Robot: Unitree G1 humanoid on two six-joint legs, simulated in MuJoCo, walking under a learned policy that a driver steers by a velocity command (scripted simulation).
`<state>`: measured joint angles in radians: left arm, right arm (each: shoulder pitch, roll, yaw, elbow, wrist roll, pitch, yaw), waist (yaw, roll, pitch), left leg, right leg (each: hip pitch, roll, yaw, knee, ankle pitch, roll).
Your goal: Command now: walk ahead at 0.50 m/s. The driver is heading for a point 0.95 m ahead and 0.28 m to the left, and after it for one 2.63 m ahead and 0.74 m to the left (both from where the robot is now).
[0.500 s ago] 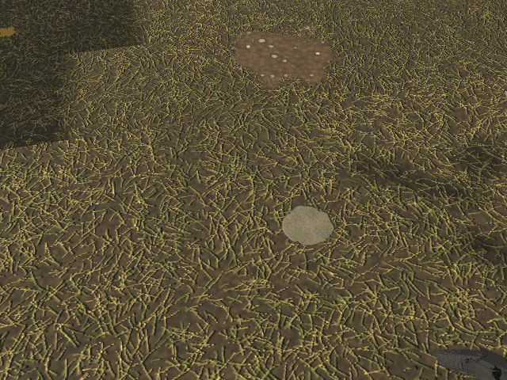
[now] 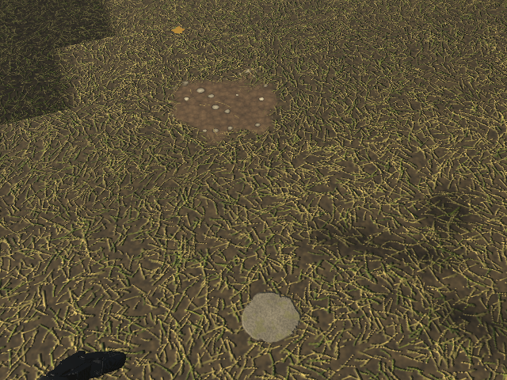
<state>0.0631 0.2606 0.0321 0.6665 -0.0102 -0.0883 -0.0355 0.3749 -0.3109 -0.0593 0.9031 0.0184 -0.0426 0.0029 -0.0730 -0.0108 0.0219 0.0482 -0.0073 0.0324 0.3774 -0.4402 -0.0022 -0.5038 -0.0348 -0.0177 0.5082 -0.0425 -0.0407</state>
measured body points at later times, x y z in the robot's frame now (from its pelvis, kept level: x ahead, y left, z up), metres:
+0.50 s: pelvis +0.27 +0.00 +0.01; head +0.30 +0.01 +0.46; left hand +0.26 +0.29 -0.12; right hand +0.50 -0.22 -0.08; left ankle +0.44 +0.13 -0.71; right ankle +0.13 -0.11 -0.72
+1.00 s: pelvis +0.55 +0.02 +0.02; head +0.58 +0.03 +0.46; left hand +0.76 +0.26 -0.07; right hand +0.54 -0.25 -0.12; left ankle +0.43 +0.13 -0.72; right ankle +0.74 -0.11 -0.70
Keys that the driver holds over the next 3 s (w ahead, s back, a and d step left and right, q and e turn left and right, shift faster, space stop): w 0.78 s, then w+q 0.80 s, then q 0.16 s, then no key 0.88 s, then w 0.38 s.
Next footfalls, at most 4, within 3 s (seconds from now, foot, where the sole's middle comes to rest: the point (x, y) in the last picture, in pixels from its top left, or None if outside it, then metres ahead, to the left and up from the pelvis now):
0.54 left None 0.47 0.13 -0.76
1.06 right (284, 266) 0.78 -0.10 -0.76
1.58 left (176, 226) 0.95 0.22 -0.76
2.30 right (213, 179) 1.27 0.11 -0.93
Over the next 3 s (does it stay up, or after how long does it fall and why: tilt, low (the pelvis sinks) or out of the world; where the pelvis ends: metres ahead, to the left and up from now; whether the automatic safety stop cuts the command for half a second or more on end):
stays up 1.19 0.20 -0.09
